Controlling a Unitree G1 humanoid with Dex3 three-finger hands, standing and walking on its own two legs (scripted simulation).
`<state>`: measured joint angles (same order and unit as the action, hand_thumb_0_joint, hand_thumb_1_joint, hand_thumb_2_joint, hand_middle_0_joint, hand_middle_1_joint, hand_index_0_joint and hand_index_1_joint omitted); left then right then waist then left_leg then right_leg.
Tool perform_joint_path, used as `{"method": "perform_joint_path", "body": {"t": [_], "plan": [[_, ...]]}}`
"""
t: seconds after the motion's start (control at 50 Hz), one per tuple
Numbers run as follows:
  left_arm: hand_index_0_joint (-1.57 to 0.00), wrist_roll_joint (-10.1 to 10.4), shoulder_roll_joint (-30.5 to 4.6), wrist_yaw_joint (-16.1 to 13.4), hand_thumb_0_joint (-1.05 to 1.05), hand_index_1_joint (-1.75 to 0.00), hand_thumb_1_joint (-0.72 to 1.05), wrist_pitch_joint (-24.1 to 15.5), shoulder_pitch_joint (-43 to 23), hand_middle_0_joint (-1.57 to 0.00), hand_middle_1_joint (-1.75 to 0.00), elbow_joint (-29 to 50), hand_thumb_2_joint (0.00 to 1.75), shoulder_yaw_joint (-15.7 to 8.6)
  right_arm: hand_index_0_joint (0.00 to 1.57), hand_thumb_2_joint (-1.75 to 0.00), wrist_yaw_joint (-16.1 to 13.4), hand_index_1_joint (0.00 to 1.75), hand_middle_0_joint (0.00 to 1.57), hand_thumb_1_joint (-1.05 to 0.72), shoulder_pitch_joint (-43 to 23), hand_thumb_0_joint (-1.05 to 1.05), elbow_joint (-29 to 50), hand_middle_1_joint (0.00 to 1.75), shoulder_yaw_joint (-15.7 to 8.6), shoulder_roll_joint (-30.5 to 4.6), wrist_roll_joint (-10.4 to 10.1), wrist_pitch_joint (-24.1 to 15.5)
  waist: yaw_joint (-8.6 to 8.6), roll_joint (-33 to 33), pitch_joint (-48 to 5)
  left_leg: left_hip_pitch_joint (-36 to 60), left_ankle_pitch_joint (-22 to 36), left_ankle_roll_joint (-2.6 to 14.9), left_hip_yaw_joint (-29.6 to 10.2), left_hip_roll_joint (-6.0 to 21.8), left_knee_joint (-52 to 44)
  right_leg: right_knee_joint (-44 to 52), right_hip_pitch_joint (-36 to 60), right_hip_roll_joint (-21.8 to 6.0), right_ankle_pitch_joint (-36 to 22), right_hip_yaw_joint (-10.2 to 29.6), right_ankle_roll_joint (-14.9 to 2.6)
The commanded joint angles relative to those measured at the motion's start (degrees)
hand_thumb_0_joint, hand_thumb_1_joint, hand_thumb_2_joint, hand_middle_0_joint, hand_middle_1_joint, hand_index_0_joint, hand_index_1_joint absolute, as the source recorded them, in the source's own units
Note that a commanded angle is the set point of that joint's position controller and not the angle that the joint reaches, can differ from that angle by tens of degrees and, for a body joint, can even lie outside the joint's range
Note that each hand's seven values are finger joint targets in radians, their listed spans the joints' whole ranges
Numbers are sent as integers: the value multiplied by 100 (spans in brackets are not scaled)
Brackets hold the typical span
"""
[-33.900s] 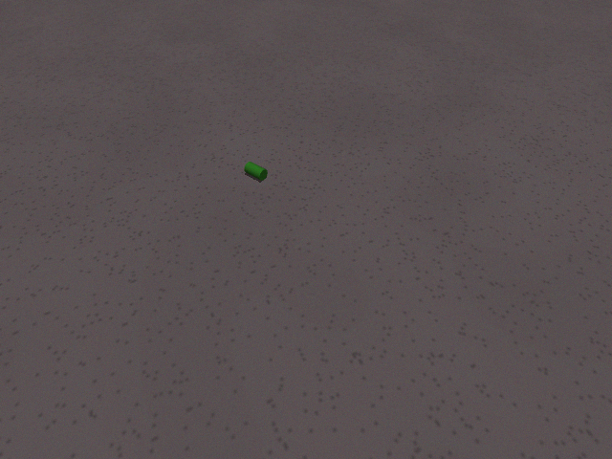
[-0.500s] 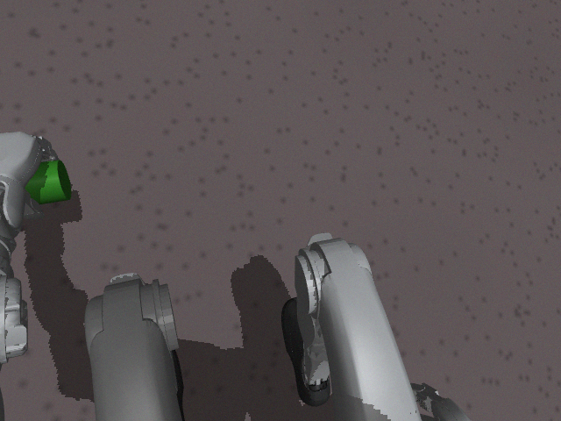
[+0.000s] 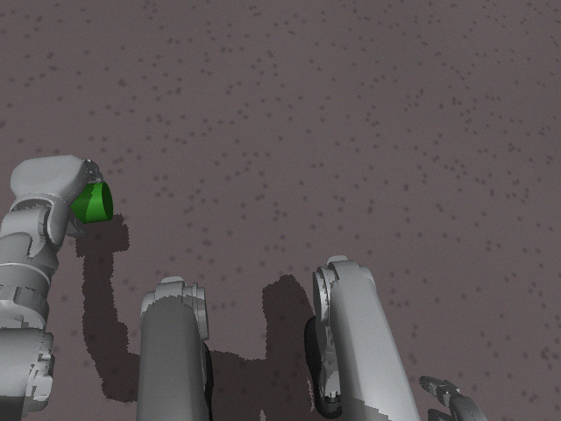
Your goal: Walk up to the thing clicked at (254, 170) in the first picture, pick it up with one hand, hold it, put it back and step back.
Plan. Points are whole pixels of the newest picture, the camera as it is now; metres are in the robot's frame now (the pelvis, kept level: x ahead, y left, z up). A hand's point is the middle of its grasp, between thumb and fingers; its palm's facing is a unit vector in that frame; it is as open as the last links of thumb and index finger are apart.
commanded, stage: lift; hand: left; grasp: from above
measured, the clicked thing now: (71, 205) +0.45 +0.29 -0.15
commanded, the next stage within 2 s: hold in 1.18 s
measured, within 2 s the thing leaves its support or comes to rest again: neither
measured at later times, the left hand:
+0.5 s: hand out of the picture +0.37 +0.26 +0.08, palm faces -0.45 -0.10 -0.89, open 8.8 cm
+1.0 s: hand out of the picture +0.36 +0.23 +0.21, palm faces -0.46 -0.11 -0.88, open 8.8 cm
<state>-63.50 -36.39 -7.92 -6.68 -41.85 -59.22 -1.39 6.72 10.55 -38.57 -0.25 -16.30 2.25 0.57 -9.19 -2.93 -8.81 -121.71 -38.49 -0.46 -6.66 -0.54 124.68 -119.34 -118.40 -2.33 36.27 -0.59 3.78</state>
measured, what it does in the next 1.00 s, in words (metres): rises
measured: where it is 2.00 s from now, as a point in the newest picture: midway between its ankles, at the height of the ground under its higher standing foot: (263, 398)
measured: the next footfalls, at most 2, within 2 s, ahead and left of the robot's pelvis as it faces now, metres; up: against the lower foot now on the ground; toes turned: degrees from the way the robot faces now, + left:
none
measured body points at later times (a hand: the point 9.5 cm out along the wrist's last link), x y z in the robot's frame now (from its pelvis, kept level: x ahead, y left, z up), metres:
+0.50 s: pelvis +0.01 +0.00 +0.17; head +0.14 +0.02 +0.60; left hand +0.39 +0.26 +0.13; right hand +0.15 -0.26 +0.04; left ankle +0.08 +0.12 -0.37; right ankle +0.11 -0.15 -0.37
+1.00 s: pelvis +0.05 -0.01 +0.30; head +0.12 +0.00 +0.74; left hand +0.38 +0.23 +0.26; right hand +0.15 -0.28 +0.18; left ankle +0.08 +0.12 -0.37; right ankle +0.11 -0.15 -0.37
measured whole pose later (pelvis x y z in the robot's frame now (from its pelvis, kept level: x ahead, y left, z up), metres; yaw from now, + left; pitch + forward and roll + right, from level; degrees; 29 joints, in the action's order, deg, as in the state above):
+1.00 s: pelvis +0.05 -0.01 +0.30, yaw +3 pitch +13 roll -1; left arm -57.0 -21.6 -8.6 2.4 -20.0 -48.7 10.1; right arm -2.7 14.0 -43.0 -1.6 -14.4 -1.9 -0.4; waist -4.3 -1.5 -5.4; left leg -47.2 -25.6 -1.1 -0.9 2.6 59.6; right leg -57.3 -47.2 -1.7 23.3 0.1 2.2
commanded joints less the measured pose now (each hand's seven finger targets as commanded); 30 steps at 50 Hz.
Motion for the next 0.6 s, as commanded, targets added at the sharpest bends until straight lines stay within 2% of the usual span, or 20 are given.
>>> {"method": "perform_joint_path", "body": {"t": [0.0,0.02,0.04,0.08,0.1,0.12,0.14,0.16,0.2,0.22,0.24,0.26,0.3,0.36,0.38,0.4,0.44,0.5,0.54,0.58], "plan": [[-127,236,-1476,-61,0,-45,94,103,-1659,-126,-46,1707,59,-286,20,-90,-194,30,20,-90,927,0,347,30,-551,-1250,-96,-4,71,-1260,-3991,3559,766,160,287,-25,-2221,1525,2226,239,-900,-521,-557],[-127,291,-1433,-33,0,-45,94,130,-1511,-126,-46,1780,59,-296,20,-90,-214,30,20,-90,914,0,371,30,-561,-1232,-115,12,81,-1201,-3854,3633,779,154,265,-20,-2348,1638,2296,228,-908,-528,-545],[-127,368,-1392,-30,0,-44,93,130,-1649,-126,-44,2175,60,-268,20,-90,-246,30,20,-90,859,0,398,30,-558,-1198,-116,15,83,-1271,-3964,3737,809,159,302,-26,-2416,1747,2444,221,-934,-502,-546],[-127,410,-1484,-17,0,-45,94,209,-1503,-127,-45,2346,60,-343,20,-90,-306,30,20,-90,771,0,436,30,-565,-1164,-149,35,134,-1168,-4049,3941,783,169,308,-22,-2595,1943,2690,219,-913,-464,-535],[-128,445,-1258,10,0,-43,95,247,-1257,-127,-43,2312,58,-228,20,-90,-327,30,20,-90,741,0,440,30,-575,-1113,-154,39,136,-1118,-3948,4085,848,153,327,-3,-2697,2068,2805,233,-954,-452,-530],[-128,462,-1213,44,0,-45,95,270,-1270,-127,-46,2486,59,-175,20,-90,-350,30,20,-90,711,0,462,30,-570,-1092,-169,43,134,-1095,-3997,4158,886,160,360,-10,-2758,2186,2945,239,-977,-431,-528],[-127,462,-1344,43,0,-45,94,311,-1171,-126,-45,2515,62,-271,20,-90,-388,30,20,-90,682,0,453,30,-572,-1097,-187,53,178,-1073,-3919,4249,849,157,334,-8,-2893,2290,3043,226,-942,-413,-521],[-126,485,-1326,55,0,-46,93,342,-1061,-125,-47,2647,60,-281,20,-90,-426,30,20,-89,624,0,457,30,-572,-1098,-203,60,230,-1122,-3863,4393,831,142,282,13,-3079,2349,3109,219,-936,-420,-517],[-125,493,-1098,86,0,-45,92,413,-1012,-124,-46,2838,60,-107,20,-90,-475,30,20,-89,547,0,500,30,-569,-1034,-219,73,216,-1221,-3889,4814,827,112,271,49,-3387,2579,3350,240,-952,-415,-517],[-124,526,-1152,80,0,-46,92,455,-925,-124,-47,2923,61,-182,20,-90,-509,30,20,-89,504,0,489,30,-565,-1037,-248,78,279,-1153,-3900,4989,778,105,211,60,-3574,2696,3507,237,-936,-406,-508],[-124,569,-1062,94,0,-47,93,508,-706,-123,-48,2803,61,-139,20,-90,-539,30,20,-89,450,0,467,30,-550,-1011,-256,83,269,-1051,-3709,5033,837,108,225,73,-3668,2835,3592,235,-979,-395,-493],[-124,610,-856,120,0,-47,91,528,-693,-123,-47,3012,61,23,20,-90,-566,30,20,-89,453,0,495,30,-546,-952,-264,77,221,-977,-3702,5117,820,119,297,58,-3764,3041,3815,256,-953,-372,-492],[-124,648,-926,135,0,-46,91,610,-299,-123,-47,3082,62,-66,20,-90,-627,30,20,-89,387,0,496,30,-535,-922,-300,79,335,-894,-3656,5379,895,118,337,62,-4026,3329,4169,255,-979,-344,-487],[-125,697,-682,187,0,-45,92,684,-77,-124,-45,3302,62,96,20,-90,-709,30,20,-89,311,0,467,30,-507,-835,-337,72,319,-732,-3368,5669,944,118,374,81,-4389,3765,4601,265,-1011,-277,-476],[-123,697,-805,171,0,-43,90,710,-35,-123,-43,3288,60,22,20,-90,-741,30,20,-89,256,0,456,30,-483,-825,-355,67,359,-722,-3214,5744,809,120,365,91,-4559,3885,4739,280,-918,-271,-472],[-122,702,-778,161,0,-43,88,728,-10,-122,-43,3357,59,5,20,-90,-772,30,20,-89,252,0,450,30,-489,-809,-369,61,389,-723,-3191,5973,835,109,365,104,-4719,4025,4875,276,-940,-250,-474],[-121,725,-546,155,0,-45,87,752,-15,-121,-44,3249,60,194,20,-90,-822,30,20,-89,217,0,418,30,-450,-748,-381,29,313,-601,-2895,6147,778,107,329,124,-4990,4289,5086,301,-910,-234,-462],[-120,725,-476,103,0,-41,84,779,213,-121,-40,3038,58,235,20,-90,-909,30,20,-89,214,0,370,30,-424,-697,-420,-26,366,-391,-2426,6367,662,111,378,108,-5397,4830,5531,308,-757,-136,-462],[-121,742,-462,81,0,-40,86,781,186,-121,-40,3020,58,243,20,-90,-944,30,20,-89,192,0,329,30,-414,-703,-425,-78,443,-417,-2391,6684,664,89,317,137,-5700,5046,5786,325,-767,-115,-462],[-120,720,-233,85,0,-40,83,789,338,-121,-39,2765,58,432,20,-90,-981,30,20,-89,220,0,294,30,-397,-644,-440,-127,391,-220,-2114,6802,797,94,382,123,-5873,5362,6077,334,-824,-75,-464]]}}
